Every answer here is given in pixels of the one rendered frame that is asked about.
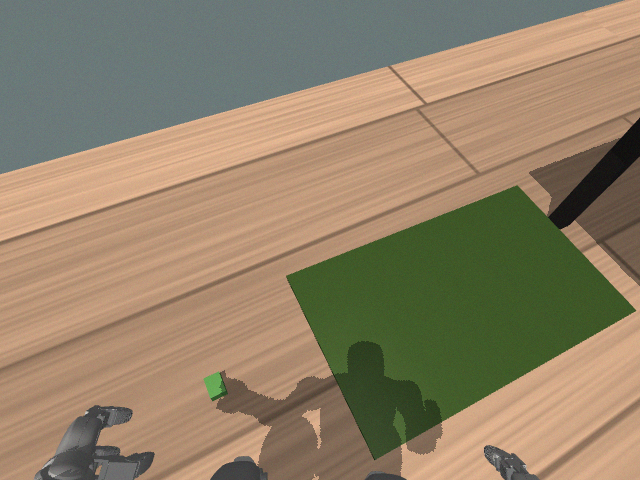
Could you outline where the left robot arm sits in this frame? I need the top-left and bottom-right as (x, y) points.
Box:
(34, 450), (96, 480)

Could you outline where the left robot hand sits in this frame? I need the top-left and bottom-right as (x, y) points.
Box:
(54, 405), (155, 480)

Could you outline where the right robot hand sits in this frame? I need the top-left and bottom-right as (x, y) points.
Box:
(484, 445), (539, 480)

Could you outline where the small box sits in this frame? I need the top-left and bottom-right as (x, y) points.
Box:
(204, 371), (228, 401)

